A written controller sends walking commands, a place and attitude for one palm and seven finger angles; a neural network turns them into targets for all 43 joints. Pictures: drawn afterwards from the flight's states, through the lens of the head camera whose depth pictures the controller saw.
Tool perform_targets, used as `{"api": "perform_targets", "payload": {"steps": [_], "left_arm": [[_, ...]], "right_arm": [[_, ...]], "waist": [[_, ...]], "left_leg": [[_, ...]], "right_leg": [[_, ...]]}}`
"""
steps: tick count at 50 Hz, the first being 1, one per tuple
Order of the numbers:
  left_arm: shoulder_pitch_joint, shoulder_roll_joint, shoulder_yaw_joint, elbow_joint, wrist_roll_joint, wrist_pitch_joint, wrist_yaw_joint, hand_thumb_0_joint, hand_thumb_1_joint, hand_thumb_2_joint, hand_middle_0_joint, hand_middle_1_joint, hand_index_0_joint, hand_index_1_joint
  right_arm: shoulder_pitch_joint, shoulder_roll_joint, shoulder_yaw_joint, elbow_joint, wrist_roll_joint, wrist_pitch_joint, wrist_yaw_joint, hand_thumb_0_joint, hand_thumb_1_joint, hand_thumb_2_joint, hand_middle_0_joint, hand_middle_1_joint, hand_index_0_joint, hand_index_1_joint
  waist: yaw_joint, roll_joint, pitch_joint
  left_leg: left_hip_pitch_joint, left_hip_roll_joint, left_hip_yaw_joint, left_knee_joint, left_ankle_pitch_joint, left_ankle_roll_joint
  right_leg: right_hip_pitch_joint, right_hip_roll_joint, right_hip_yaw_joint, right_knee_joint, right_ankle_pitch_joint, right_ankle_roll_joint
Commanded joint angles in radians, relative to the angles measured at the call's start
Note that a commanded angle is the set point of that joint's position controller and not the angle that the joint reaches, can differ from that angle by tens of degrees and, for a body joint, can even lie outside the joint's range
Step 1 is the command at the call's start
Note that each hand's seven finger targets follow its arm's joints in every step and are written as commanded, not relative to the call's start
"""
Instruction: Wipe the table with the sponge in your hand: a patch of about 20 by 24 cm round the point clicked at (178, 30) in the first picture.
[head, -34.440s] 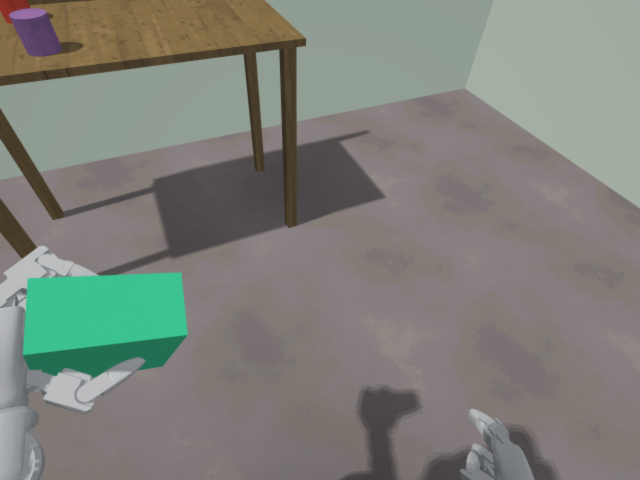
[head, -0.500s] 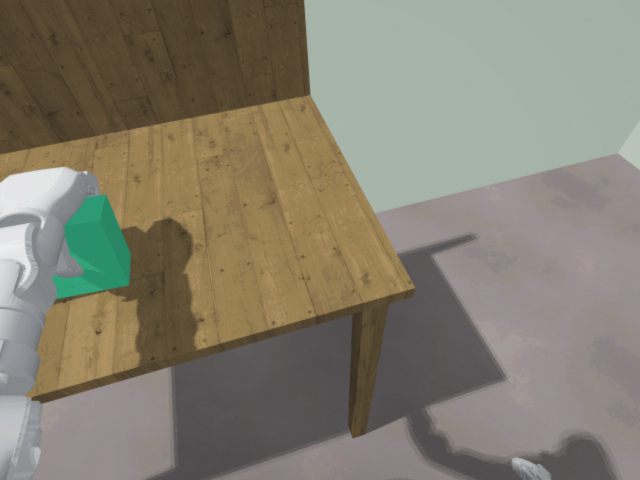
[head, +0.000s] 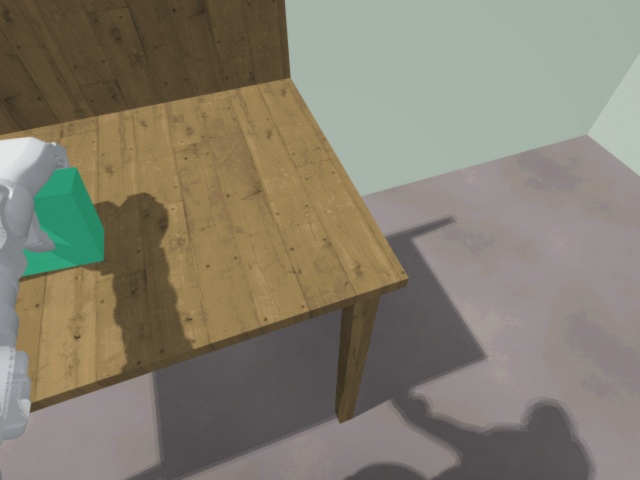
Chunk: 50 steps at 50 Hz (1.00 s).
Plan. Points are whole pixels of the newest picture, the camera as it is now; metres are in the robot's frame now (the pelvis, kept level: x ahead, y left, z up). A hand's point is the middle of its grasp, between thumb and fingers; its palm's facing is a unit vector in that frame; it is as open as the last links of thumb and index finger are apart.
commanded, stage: wipe forward along the first lane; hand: left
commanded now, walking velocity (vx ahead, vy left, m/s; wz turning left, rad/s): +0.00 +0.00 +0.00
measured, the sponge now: (39, 235) +0.39 +0.39 +0.08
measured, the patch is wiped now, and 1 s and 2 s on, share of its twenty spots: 0.40 0.50 0.80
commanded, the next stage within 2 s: slide across to the middle lane in 0.30 s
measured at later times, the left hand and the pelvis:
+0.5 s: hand (28, 179) +0.44 +0.40 +0.13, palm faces -0.16 +0.06 -0.98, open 10.0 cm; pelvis +0.02 +0.01 +0.00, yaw -1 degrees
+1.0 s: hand (96, 161) +0.47 +0.32 +0.13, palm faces -0.08 +0.04 -1.00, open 10.1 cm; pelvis +0.04 +0.02 +0.00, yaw +0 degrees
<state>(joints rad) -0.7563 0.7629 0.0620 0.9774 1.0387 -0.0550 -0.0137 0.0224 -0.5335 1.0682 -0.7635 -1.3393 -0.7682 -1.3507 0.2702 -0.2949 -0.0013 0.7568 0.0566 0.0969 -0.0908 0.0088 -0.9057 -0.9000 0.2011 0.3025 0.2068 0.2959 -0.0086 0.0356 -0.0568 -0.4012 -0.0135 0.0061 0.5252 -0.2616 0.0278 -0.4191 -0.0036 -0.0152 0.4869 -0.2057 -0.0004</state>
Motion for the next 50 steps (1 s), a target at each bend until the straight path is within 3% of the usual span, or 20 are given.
{"api": "perform_targets", "payload": {"steps": [1, 3, 6, 8, 10, 14, 18, 20, 24, 25, 28, 31, 33, 34, 38, 41, 43, 44, 48, 50], "left_arm": [[-0.279, 0.289, 0.032, -0.032, 0.045, 0.016, 0.028, 0.0, 0.1, 1.3, -1.2, -1.6, -1.2, -1.6], [-0.293, 0.342, 0.07, -0.036, 0.052, 0.003, 0.025, 0.0, 0.1, 1.3, -1.2, -1.6, -1.2, -1.6], [-0.299, 0.326, 0.049, -0.011, 0.056, -0.003, 0.026, 0.0, 0.1, 1.3, -1.2, -1.6, -1.2, -1.6], [-0.328, 0.389, 0.085, -0.012, 0.068, -0.012, 0.024, 0.0, 0.1, 1.3, -1.2, -1.6, -1.2, -1.6], [-0.328, 0.358, 0.058, 0.008, 0.069, -0.016, 0.026, 0.0, 0.1, 1.3, -1.2, -1.6, -1.2, -1.6], [-0.393, 0.395, 0.057, 0.029, 0.081, -0.016, 0.022, 0.0, 0.1, 1.3, -1.2, -1.6, -1.2, -1.6], [-0.39, 0.422, 0.08, 0.021, 0.088, -0.032, 0.011, 0.0, 0.1, 1.3, -1.2, -1.6, -1.2, -1.6], [-0.361, 0.375, 0.051, 0.04, 0.076, -0.034, 0.006, 0.0, 0.1, 1.3, -1.2, -1.6, -1.2, -1.6], [-0.391, 0.335, 0.042, -0.066, 0.051, -0.063, 0.003, 0.0, 0.1, 1.3, -1.2, -1.6, -1.2, -1.6], [-0.389, 0.286, 0.009, -0.07, 0.039, -0.063, 0.003, 0.0, 0.1, 1.3, -1.2, -1.6, -1.2, -1.6], [-0.411, 0.279, 0.025, -0.133, -0.003, -0.073, 0.003, 0.0, 0.1, 1.3, -1.2, -1.6, -1.2, -1.6], [-0.459, 0.223, -0.017, -0.145, -0.029, -0.062, 0.01, 0.0, 0.1, 1.3, -1.2, -1.6, -1.2, -1.6], [-0.479, 0.224, -0.015, -0.193, -0.028, -0.054, 0.01, 0.0, 0.1, 1.3, -1.2, -1.6, -1.2, -1.6], [-0.507, 0.176, -0.063, -0.197, -0.025, -0.045, 0.011, 0.0, 0.1, 1.3, -1.2, -1.6, -1.2, -1.6], [-0.533, 0.151, -0.072, -0.233, -0.027, -0.006, 0.013, 0.0, 0.1, 1.3, -1.2, -1.6, -1.2, -1.6], [-0.526, 0.149, -0.06, -0.208, -0.02, 0.025, 0.028, 0.0, 0.1, 1.3, -1.2, -1.6, -1.2, -1.6], [-0.491, 0.179, -0.013, -0.234, -0.019, 0.036, 0.035, 0.0, 0.1, 1.3, -1.2, -1.6, -1.2, -1.6], [-0.478, 0.159, -0.028, -0.222, -0.013, 0.049, 0.043, 0.0, 0.1, 1.3, -1.2, -1.6, -1.2, -1.6], [-0.468, 0.203, 0.015, -0.19, 0.001, 0.106, 0.069, 0.0, 0.1, 1.3, -1.2, -1.6, -1.2, -1.6], [-0.517, 0.146, -0.045, -0.167, 0.011, 0.133, 0.078, 0.0, 0.1, 1.3, -1.2, -1.6, -1.2, -1.6]], "right_arm": [[0.024, -0.172, -0.054, -0.093, 0.003, -0.019, -0.014, 0.0, -0.9, -0.9, 0.2, 0.3, 0.2, 0.3], [0.029, -0.179, -0.058, -0.092, -0.001, -0.017, -0.016, 0.0, -0.9, -0.9, 0.2, 0.3, 0.2, 0.3], [0.044, -0.177, -0.058, -0.093, 0.001, -0.015, -0.014, 0.0, -0.9, -0.9, 0.2, 0.3, 0.2, 0.3], [0.053, -0.186, -0.059, -0.09, -0.001, -0.01, -0.016, 0.0, -0.9, -0.9, 0.2, 0.3, 0.2, 0.3], [0.065, -0.179, -0.059, -0.091, 0.0, -0.009, -0.014, 0.0, -0.9, -0.9, 0.2, 0.3, 0.2, 0.3], [0.084, -0.187, -0.059, -0.085, 0.001, -0.005, -0.016, 0.0, -0.9, -0.9, 0.2, 0.3, 0.2, 0.3], [0.103, -0.192, -0.065, -0.084, -0.004, 0.004, -0.016, 0.0, -0.9, -0.9, 0.2, 0.3, 0.2, 0.3], [0.113, -0.184, -0.067, -0.085, -0.003, 0.01, -0.014, 0.0, -0.9, -0.9, 0.2, 0.3, 0.2, 0.3], [0.123, -0.174, -0.079, -0.086, -0.006, 0.015, -0.013, 0.0, -0.9, -0.9, 0.2, 0.3, 0.2, 0.3], [0.122, -0.172, -0.08, -0.087, -0.004, 0.015, -0.011, 0.0, -0.9, -0.9, 0.2, 0.3, 0.2, 0.3], [0.109, -0.171, -0.082, -0.089, -0.002, 0.013, -0.013, 0.0, -0.9, -0.9, 0.2, 0.3, 0.2, 0.3], [0.109, -0.167, -0.081, -0.07, 0.002, 0.009, -0.009, 0.0, -0.9, -0.9, 0.2, 0.3, 0.2, 0.3], [0.097, -0.165, -0.08, -0.074, 0.0, 0.006, -0.008, 0.0, -0.9, -0.9, 0.2, 0.3, 0.2, 0.3], [0.099, -0.158, -0.079, -0.068, 0.0, 0.005, -0.005, 0.0, -0.9, -0.9, 0.2, 0.3, 0.2, 0.3], [0.072, -0.157, -0.073, -0.069, -0.004, 0.005, -0.001, 0.0, -0.9, -0.9, 0.2, 0.3, 0.2, 0.3], [0.068, -0.151, -0.069, -0.061, -0.007, 0.009, 0.006, 0.0, -0.9, -0.9, 0.2, 0.3, 0.2, 0.3], [0.047, -0.153, -0.066, -0.073, -0.01, 0.013, 0.007, 0.0, -0.9, -0.9, 0.2, 0.3, 0.2, 0.3], [0.041, -0.144, -0.062, -0.077, -0.011, 0.016, 0.009, 0.0, -0.9, -0.9, 0.2, 0.3, 0.2, 0.3], [0.007, -0.152, -0.052, -0.08, -0.015, 0.028, 0.013, 0.0, -0.9, -0.9, 0.2, 0.3, 0.2, 0.3], [0.003, -0.146, -0.049, -0.074, -0.011, 0.025, 0.014, 0.0, -0.9, -0.9, 0.2, 0.3, 0.2, 0.3]], "waist": [[-0.025, -0.058, -0.171], [-0.012, -0.025, -0.199], [-0.027, -0.048, -0.201], [-0.02, -0.021, -0.222], [-0.032, -0.028, -0.225], [-0.05, -0.015, -0.219], [-0.034, 0.027, -0.281], [-0.04, 0.006, -0.282], [-0.037, 0.059, -0.346], [-0.045, 0.04, -0.321], [-0.038, 0.04, -0.32], [-0.056, 0.046, -0.281], [-0.04, 0.092, -0.308], [-0.057, 0.088, -0.305], [-0.038, 0.101, -0.315], [-0.037, 0.054, -0.318], [-0.001, 0.073, -0.364], [-0.004, 0.055, -0.368], [0.012, 0.016, -0.354], [-0.02, 0.009, -0.322]], "left_leg": [[-0.013, -0.027, 0.009, -0.079, 0.072, 0.014], [-0.01, -0.025, 0.007, -0.08, 0.096, 0.011], [-0.014, -0.024, 0.012, -0.064, 0.099, 0.015], [-0.023, -0.025, 0.008, -0.067, 0.117, 0.011], [-0.017, -0.023, 0.01, -0.053, 0.127, 0.013], [-0.02, -0.023, 0.008, -0.045, 0.123, 0.014], [0.0, -0.02, 0.005, -0.029, 0.208, 0.006], [0.011, -0.018, 0.01, -0.015, 0.221, 0.01], [0.108, -0.004, -0.002, -0.004, 0.334, 0.002], [0.112, -0.003, -0.003, -0.003, 0.335, 0.003], [0.135, 0.001, -0.012, -0.024, 0.348, 0.002], [0.16, 0.003, -0.023, -0.035, 0.339, -0.004], [0.2, 0.006, -0.034, -0.048, 0.402, -0.017], [0.224, 0.006, -0.037, -0.037, 0.426, -0.02], [0.249, 0.008, -0.045, -0.06, 0.478, -0.035], [0.25, 0.006, -0.043, -0.058, 0.51, -0.038], [0.25, 0.008, -0.037, -0.068, 0.588, -0.045], [0.255, 0.008, -0.032, -0.058, 0.622, -0.044], [0.2, 0.004, -0.012, -0.088, 0.573, -0.038], [0.204, 0.004, -0.007, -0.093, 0.524, -0.03]], "right_leg": [[0.154, 0.04, 0.007, -0.059, 0.062, -0.049], [0.166, 0.04, 0.012, -0.057, 0.082, -0.055], [0.154, 0.041, 0.011, -0.049, 0.091, -0.048], [0.165, 0.041, 0.015, -0.047, 0.107, -0.054], [0.151, 0.043, 0.01, -0.036, 0.116, -0.05], [0.124, 0.044, 0.013, -0.037, 0.11, -0.049], [0.136, 0.048, 0.011, -0.02, 0.176, -0.06], [0.132, 0.049, 0.008, -0.014, 0.189, -0.054], [0.124, 0.054, 0.002, -0.008, 0.22, -0.059], [0.108, 0.055, -0.004, -0.011, 0.216, -0.057], [0.122, 0.053, -0.004, -0.025, 0.214, -0.061], [0.093, 0.053, -0.013, -0.032, 0.183, -0.058], [0.108, 0.053, -0.013, -0.042, 0.189, -0.066], [0.091, 0.054, -0.015, -0.037, 0.185, -0.061], [0.121, 0.052, -0.018, -0.055, 0.199, -0.066], [0.149, 0.05, -0.024, -0.051, 0.228, -0.062], [0.205, 0.047, -0.019, -0.051, 0.284, -0.069], [0.22, 0.045, -0.02, -0.04, 0.308, -0.062], [0.28, 0.042, -0.018, -0.055, 0.336, -0.063], [0.255, 0.041, -0.021, -0.056, 0.314, -0.056]]}}
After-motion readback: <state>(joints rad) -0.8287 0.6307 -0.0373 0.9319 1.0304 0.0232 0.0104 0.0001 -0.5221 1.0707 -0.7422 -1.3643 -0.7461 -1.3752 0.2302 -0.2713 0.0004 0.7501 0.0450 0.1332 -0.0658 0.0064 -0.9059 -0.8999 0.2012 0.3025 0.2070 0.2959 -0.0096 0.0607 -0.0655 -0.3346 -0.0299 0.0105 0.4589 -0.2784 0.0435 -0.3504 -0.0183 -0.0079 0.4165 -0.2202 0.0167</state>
